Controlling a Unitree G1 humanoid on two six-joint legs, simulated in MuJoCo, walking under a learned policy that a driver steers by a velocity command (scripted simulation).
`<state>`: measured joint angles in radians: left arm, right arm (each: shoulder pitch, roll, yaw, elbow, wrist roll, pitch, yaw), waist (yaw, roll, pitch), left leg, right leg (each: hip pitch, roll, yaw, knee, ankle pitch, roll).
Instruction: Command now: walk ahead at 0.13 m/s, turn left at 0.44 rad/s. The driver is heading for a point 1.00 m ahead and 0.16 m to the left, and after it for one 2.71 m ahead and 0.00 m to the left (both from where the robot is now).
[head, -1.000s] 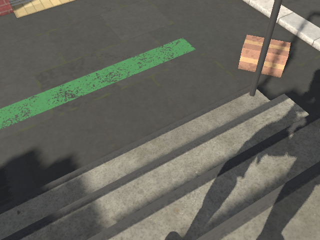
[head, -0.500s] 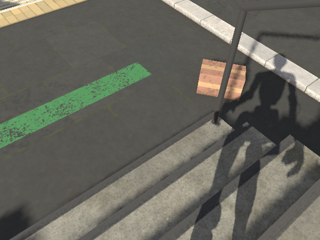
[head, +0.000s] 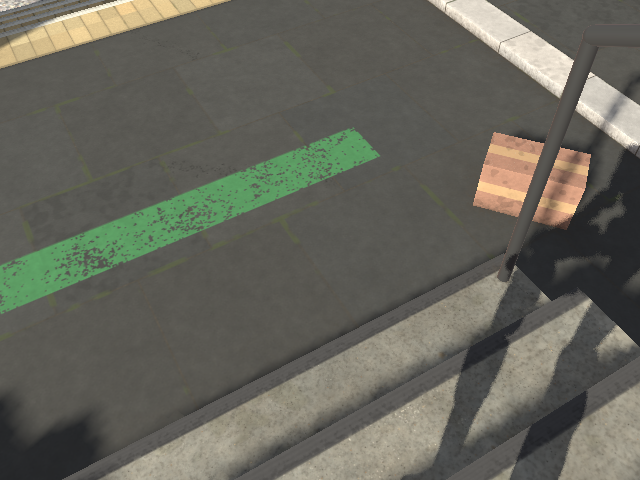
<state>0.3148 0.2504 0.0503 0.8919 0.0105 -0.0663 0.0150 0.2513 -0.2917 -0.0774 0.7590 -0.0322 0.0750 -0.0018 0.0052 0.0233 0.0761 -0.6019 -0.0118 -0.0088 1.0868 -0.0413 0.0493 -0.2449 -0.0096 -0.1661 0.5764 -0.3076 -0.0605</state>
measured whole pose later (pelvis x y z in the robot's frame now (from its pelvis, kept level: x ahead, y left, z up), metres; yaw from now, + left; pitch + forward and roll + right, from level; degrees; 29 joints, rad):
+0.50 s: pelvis +0.07 +0.02 -0.15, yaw +17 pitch +0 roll -2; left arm 0.15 0.21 0.02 0.73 0.04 0.09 0.09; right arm 0.26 -0.21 -0.01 0.80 -0.01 0.02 -0.02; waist -0.01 -0.02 0.05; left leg -0.40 -0.10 -0.06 0.57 -0.16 0.10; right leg -0.94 0.01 0.00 1.99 -0.40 0.01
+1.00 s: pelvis +0.03 -0.08 -0.09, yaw +19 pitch -1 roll +1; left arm 0.38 0.20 -0.04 0.68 0.03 0.04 0.04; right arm 0.34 -0.29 -0.09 0.78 0.01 0.03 -0.02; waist 0.04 0.05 -0.10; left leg -0.55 -0.16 -0.39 0.76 -0.44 0.00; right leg -0.44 0.08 -0.02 1.24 -0.79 -0.10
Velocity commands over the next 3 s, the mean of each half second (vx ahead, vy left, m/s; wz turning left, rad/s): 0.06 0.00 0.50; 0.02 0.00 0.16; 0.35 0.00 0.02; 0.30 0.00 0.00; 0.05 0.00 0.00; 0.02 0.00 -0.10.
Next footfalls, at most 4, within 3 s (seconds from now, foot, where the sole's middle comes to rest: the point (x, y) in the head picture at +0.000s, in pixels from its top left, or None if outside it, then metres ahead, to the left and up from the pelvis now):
0.26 left None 0.17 0.11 -0.92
0.90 right None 0.03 -0.15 -0.77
1.58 left None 0.24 0.07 -0.92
2.10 right None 0.55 -0.01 -1.07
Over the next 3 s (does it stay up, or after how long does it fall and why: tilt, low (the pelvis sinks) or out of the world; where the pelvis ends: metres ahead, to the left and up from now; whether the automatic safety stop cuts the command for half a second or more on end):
stays up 0.33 0.09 -0.31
